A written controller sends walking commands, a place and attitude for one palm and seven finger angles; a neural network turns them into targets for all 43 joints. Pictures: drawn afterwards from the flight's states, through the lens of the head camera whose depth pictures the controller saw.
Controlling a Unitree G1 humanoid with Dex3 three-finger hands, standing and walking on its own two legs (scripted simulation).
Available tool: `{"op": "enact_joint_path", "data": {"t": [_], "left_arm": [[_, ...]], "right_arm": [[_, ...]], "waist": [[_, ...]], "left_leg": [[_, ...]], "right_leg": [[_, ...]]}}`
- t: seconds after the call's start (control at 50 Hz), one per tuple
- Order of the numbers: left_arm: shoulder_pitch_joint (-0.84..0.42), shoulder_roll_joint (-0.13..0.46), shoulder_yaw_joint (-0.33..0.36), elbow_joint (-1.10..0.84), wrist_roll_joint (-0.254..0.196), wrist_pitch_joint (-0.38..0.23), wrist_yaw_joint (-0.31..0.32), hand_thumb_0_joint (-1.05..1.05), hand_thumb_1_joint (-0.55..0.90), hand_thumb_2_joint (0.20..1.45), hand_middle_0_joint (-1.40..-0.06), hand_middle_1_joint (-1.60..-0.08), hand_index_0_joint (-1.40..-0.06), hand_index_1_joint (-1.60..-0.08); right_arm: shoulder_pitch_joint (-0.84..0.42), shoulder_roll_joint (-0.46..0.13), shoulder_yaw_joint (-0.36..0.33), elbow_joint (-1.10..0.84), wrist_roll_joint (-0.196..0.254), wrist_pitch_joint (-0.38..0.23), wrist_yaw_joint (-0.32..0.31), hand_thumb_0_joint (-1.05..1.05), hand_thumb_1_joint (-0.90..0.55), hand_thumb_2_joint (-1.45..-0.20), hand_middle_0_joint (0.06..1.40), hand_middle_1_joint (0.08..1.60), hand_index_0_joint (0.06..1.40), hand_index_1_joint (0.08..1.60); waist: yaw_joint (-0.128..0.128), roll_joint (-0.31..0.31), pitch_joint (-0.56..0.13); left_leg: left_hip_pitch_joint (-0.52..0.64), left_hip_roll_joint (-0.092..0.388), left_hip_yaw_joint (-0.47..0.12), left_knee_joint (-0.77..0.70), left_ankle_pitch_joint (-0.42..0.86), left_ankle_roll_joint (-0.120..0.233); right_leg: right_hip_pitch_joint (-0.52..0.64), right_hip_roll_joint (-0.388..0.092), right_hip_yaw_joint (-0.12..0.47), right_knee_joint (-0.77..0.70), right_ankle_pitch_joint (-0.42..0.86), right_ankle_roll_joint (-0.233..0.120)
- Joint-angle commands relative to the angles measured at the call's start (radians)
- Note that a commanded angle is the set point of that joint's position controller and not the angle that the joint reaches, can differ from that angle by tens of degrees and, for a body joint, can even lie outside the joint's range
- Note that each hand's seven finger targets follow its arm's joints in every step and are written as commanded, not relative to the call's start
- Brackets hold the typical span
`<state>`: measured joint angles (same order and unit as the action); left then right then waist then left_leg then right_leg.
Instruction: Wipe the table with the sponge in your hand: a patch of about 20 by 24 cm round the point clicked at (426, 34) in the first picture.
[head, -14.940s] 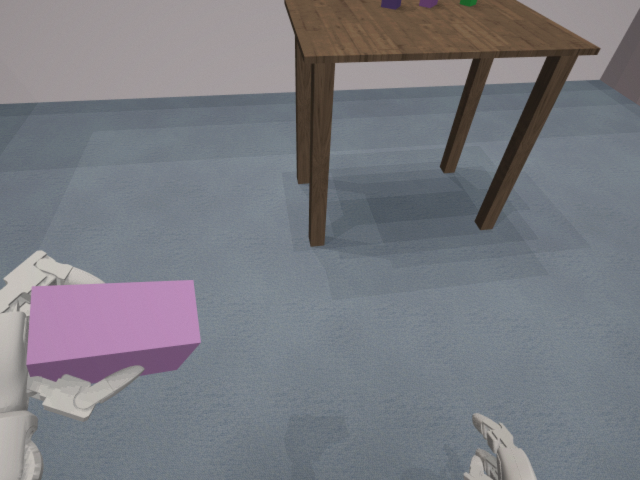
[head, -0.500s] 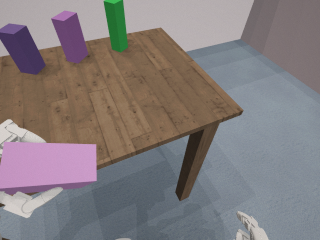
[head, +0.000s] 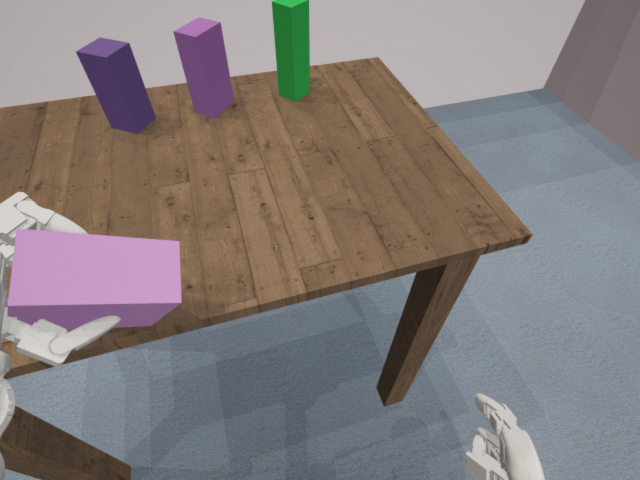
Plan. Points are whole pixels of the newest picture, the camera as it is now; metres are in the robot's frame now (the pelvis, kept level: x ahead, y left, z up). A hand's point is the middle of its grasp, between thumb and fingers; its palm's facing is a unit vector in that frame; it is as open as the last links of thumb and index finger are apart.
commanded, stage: come to a stop and stand still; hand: left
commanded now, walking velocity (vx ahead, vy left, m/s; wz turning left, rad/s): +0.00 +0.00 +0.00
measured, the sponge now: (120, 286) +0.25 +0.24 +0.14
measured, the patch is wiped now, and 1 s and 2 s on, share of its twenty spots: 0.00 0.00 0.00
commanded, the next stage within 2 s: look again from close up in 0.72 s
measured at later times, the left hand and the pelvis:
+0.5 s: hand (32, 271) +0.24 +0.31 +0.17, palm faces +0.43 -0.82 -0.38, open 10.5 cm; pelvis +0.00 +0.05 +0.00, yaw -3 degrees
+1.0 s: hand (70, 280) +0.25 +0.29 +0.15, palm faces +0.35 -0.86 -0.37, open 10.5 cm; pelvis +0.02 +0.05 +0.00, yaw -2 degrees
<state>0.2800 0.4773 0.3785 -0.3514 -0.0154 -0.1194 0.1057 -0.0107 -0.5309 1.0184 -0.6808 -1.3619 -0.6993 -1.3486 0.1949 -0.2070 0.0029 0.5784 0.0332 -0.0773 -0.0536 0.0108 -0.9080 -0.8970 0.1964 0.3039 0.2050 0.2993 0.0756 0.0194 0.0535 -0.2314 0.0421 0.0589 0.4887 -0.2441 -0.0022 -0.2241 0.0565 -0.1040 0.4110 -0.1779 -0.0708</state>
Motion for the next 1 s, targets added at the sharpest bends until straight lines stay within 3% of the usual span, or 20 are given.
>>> {"op": "enact_joint_path", "data": {"t": [0.0, 0.04, 0.06, 0.12, 0.14, 0.16, 0.18, 0.22, 0.24, 0.26, 0.3, 0.34, 0.42, 0.46, 0.58, 0.64, 0.66, 0.76, 0.92, 0.98], "left_arm": [[-0.25, 0.091, 0.065, -0.035, -0.03, -0.092, 0.001, 0.0, 0.1, 1.3, -1.2, -1.6, -1.2, -1.6], [-0.048, -0.077, -0.065, -0.134, -0.05, -0.096, -0.016, 0.0, 0.1, 1.3, -1.2, -1.6, -1.2, -1.6], [0.005, -0.082, -0.082, -0.214, -0.037, -0.093, -0.019, 0.0, 0.1, 1.3, -1.2, -1.6, -1.2, -1.6], [0.083, 0.009, 0.003, -0.323, -0.02, -0.087, -0.003, 0.0, 0.1, 1.3, -1.2, -1.6, -1.2, -1.6], [0.12, 0.11, 0.11, -0.316, -0.02, -0.089, 0.015, 0.0, 0.1, 1.3, -1.2, -1.6, -1.2, -1.6], [0.13, 0.095, 0.122, -0.309, -0.021, -0.093, 0.017, 0.0, 0.1, 1.3, -1.2, -1.6, -1.2, -1.6], [0.115, 0.136, 0.173, -0.318, -0.023, -0.099, 0.022, 0.0, 0.1, 1.3, -1.2, -1.6, -1.2, -1.6], [0.09, 0.133, 0.194, -0.325, -0.036, -0.113, 0.028, 0.0, 0.1, 1.3, -1.2, -1.6, -1.2, -1.6], [0.051, 0.188, 0.236, -0.367, -0.033, -0.118, 0.04, 0.0, 0.1, 1.3, -1.2, -1.6, -1.2, -1.6], [0.04, 0.124, 0.185, -0.344, -0.04, -0.12, 0.039, 0.0, 0.1, 1.3, -1.2, -1.6, -1.2, -1.6], [0.002, 0.125, 0.179, -0.324, -0.036, -0.126, 0.037, 0.0, 0.1, 1.3, -1.2, -1.6, -1.2, -1.6], [-0.009, 0.12, 0.166, -0.292, -0.028, -0.134, 0.027, 0.0, 0.1, 1.3, -1.2, -1.6, -1.2, -1.6], [0.039, 0.013, 0.052, -0.261, -0.026, -0.132, 0.005, 0.0, 0.1, 1.3, -1.2, -1.6, -1.2, -1.6], [0.053, -0.033, -0.001, -0.229, -0.023, -0.118, 0.0, 0.0, 0.1, 1.3, -1.2, -1.6, -1.2, -1.6], [-0.044, 0.039, 0.054, -0.264, -0.009, -0.111, 0.015, 0.0, 0.1, 1.3, -1.2, -1.6, -1.2, -1.6], [-0.065, 0.099, 0.108, -0.32, -0.009, -0.117, 0.022, 0.0, 0.1, 1.3, -1.2, -1.6, -1.2, -1.6], [-0.055, 0.057, 0.078, -0.322, -0.016, -0.119, 0.021, 0.0, 0.1, 1.3, -1.2, -1.6, -1.2, -1.6], [0.017, 0.022, 0.058, -0.313, -0.026, -0.11, 0.017, 0.0, 0.1, 1.3, -1.2, -1.6, -1.2, -1.6], [0.045, 0.033, 0.059, -0.318, -0.03, -0.091, 0.02, 0.0, 0.1, 1.3, -1.2, -1.6, -1.2, -1.6], [0.043, 0.043, 0.064, -0.343, -0.031, -0.089, 0.025, 0.0, 0.1, 1.3, -1.2, -1.6, -1.2, -1.6]], "right_arm": [[-0.053, -0.121, -0.055, -0.131, 0.004, -0.084, 0.027, 0.0, -0.9, -0.9, 0.2, 0.3, 0.2, 0.3], [-0.075, -0.1, -0.05, -0.151, 0.019, -0.095, 0.066, 0.0, -0.9, -0.9, 0.2, 0.3, 0.2, 0.3], [-0.072, -0.107, -0.049, -0.169, 0.016, -0.091, 0.076, 0.0, -0.9, -0.9, 0.2, 0.3, 0.2, 0.3], [-0.096, -0.113, -0.041, -0.193, 0.006, -0.091, 0.073, 0.0, -0.9, -0.9, 0.2, 0.3, 0.2, 0.3], [-0.107, -0.123, -0.04, -0.189, 0.001, -0.087, 0.064, 0.0, -0.9, -0.9, 0.2, 0.3, 0.2, 0.3], [-0.104, -0.116, -0.033, -0.2, -0.005, -0.085, 0.056, 0.0, -0.9, -0.9, 0.2, 0.3, 0.2, 0.3], [-0.112, -0.113, -0.029, -0.209, -0.01, -0.084, 0.045, 0.0, -0.9, -0.9, 0.2, 0.3, 0.2, 0.3], [-0.106, -0.108, -0.026, -0.211, -0.013, -0.081, 0.029, 0.0, -0.9, -0.9, 0.2, 0.3, 0.2, 0.3], [-0.106, -0.117, -0.026, -0.203, -0.017, -0.077, 0.021, 0.0, -0.9, -0.9, 0.2, 0.3, 0.2, 0.3], [-0.095, -0.111, -0.025, -0.203, -0.017, -0.076, 0.018, 0.0, -0.9, -0.9, 0.2, 0.3, 0.2, 0.3], [-0.08, -0.112, -0.027, -0.198, -0.014, -0.085, 0.02, 0.0, -0.9, -0.9, 0.2, 0.3, 0.2, 0.3], [-0.078, -0.108, -0.025, -0.186, -0.016, -0.101, 0.026, 0.0, -0.9, -0.9, 0.2, 0.3, 0.2, 0.3], [-0.054, -0.117, -0.032, -0.171, -0.016, -0.121, 0.039, 0.0, -0.9, -0.9, 0.2, 0.3, 0.2, 0.3], [-0.057, -0.119, -0.031, -0.162, -0.014, -0.12, 0.044, 0.0, -0.9, -0.9, 0.2, 0.3, 0.2, 0.3], [-0.086, -0.119, -0.03, -0.171, -0.02, -0.102, 0.033, 0.0, -0.9, -0.9, 0.2, 0.3, 0.2, 0.3], [-0.099, -0.114, -0.027, -0.173, -0.022, -0.097, 0.031, 0.0, -0.9, -0.9, 0.2, 0.3, 0.2, 0.3], [-0.095, -0.108, -0.025, -0.178, -0.025, -0.095, 0.031, 0.0, -0.9, -0.9, 0.2, 0.3, 0.2, 0.3], [-0.085, -0.106, -0.025, -0.181, -0.024, -0.088, 0.038, 0.0, -0.9, -0.9, 0.2, 0.3, 0.2, 0.3], [-0.095, -0.116, -0.031, -0.188, -0.02, -0.065, 0.029, 0.0, -0.9, -0.9, 0.2, 0.3, 0.2, 0.3], [-0.101, -0.118, -0.03, -0.191, -0.019, -0.061, 0.024, 0.0, -0.9, -0.9, 0.2, 0.3, 0.2, 0.3]], "waist": [[-0.034, 0.101, -0.202], [-0.033, 0.077, -0.256], [-0.034, 0.047, -0.256], [-0.031, -0.081, -0.184], [-0.028, -0.088, -0.182], [-0.036, -0.108, -0.163], [-0.036, -0.12, -0.14], [-0.05, -0.042, -0.106], [-0.052, 0.041, -0.115], [-0.056, 0.113, -0.105], [-0.05, 0.19, -0.111], [-0.051, 0.182, -0.125], [-0.055, 0.032, -0.141], [-0.058, 0.033, -0.12], [-0.051, 0.01, -0.105], [-0.049, 0.067, -0.137], [-0.05, 0.076, -0.145], [-0.052, 0.064, -0.176], [-0.055, 0.031, -0.18], [-0.054, 0.061, -0.18]], "left_leg": [[0.103, 0.037, -0.007, -0.032, 0.107, 0.03], [0.132, 0.048, -0.011, -0.051, 0.111, 0.044], [0.114, 0.062, -0.019, -0.06, 0.101, 0.05], [0.024, 0.055, -0.033, -0.089, -0.03, 0.041], [0.039, 0.053, -0.036, -0.107, -0.042, 0.032], [0.015, 0.051, -0.047, -0.112, -0.047, 0.031], [-0.006, 0.047, -0.056, -0.122, -0.064, 0.028], [-0.023, 0.051, -0.068, -0.148, -0.08, 0.029], [-0.016, 0.069, -0.084, -0.177, -0.082, 0.027], [-0.05, 0.089, -0.108, -0.211, -0.127, 0.03], [-0.08, 0.104, -0.105, -0.219, -0.12, 0.036], [-0.038, 0.086, -0.078, -0.185, -0.039, 0.028], [0.038, 0.063, -0.067, -0.134, 0.091, 0.015], [0.065, 0.073, -0.078, -0.155, 0.118, -0.001], [0.046, 0.085, -0.11, -0.202, 0.081, -0.019], [0.053, 0.063, -0.079, -0.174, 0.136, -0.023], [0.062, 0.06, -0.078, -0.164, 0.167, -0.026], [0.101, 0.05, -0.063, -0.126, 0.283, -0.037], [0.095, 0.048, -0.064, -0.12, 0.285, -0.03], [0.088, 0.043, -0.067, -0.125, 0.278, -0.031]], "right_leg": [[0.046, -0.169, 0.252, -0.043, 0.224, 0.081], [0.098, -0.154, 0.211, -0.011, 0.207, 0.107], [0.109, -0.145, 0.194, -0.006, 0.162, 0.111], [0.08, -0.128, 0.185, -0.063, -0.047, 0.088], [0.057, -0.121, 0.178, -0.073, -0.094, 0.065], [0.049, -0.123, 0.165, -0.07, -0.111, 0.051], [0.033, -0.12, 0.171, -0.076, -0.128, 0.046], [0.019, -0.111, 0.175, -0.055, -0.115, 0.038], [0.022, -0.097, 0.16, -0.014, -0.082, 0.038], [0.044, -0.089, 0.138, 0.023, -0.073, 0.04], [0.1, -0.083, 0.116, 0.054, -0.014, 0.042], [0.093, -0.088, 0.109, 0.04, 0.035, 0.04], [0.07, -0.094, 0.124, -0.008, 0.108, 0.043], [0.029, -0.083, 0.11, 0.001, 0.088, 0.051], [0.039, -0.078, 0.106, 0.019, 0.055, 0.056], [0.077, -0.083, 0.106, 0.021, 0.105, 0.049], [0.081, -0.087, 0.104, 0.019, 0.115, 0.045], [0.095, -0.085, 0.105, 0.003, 0.179, 0.042], [0.107, -0.092, 0.115, -0.016, 0.218, 0.045], [0.115, -0.093, 0.115, -0.011, 0.213, 0.043]]}}
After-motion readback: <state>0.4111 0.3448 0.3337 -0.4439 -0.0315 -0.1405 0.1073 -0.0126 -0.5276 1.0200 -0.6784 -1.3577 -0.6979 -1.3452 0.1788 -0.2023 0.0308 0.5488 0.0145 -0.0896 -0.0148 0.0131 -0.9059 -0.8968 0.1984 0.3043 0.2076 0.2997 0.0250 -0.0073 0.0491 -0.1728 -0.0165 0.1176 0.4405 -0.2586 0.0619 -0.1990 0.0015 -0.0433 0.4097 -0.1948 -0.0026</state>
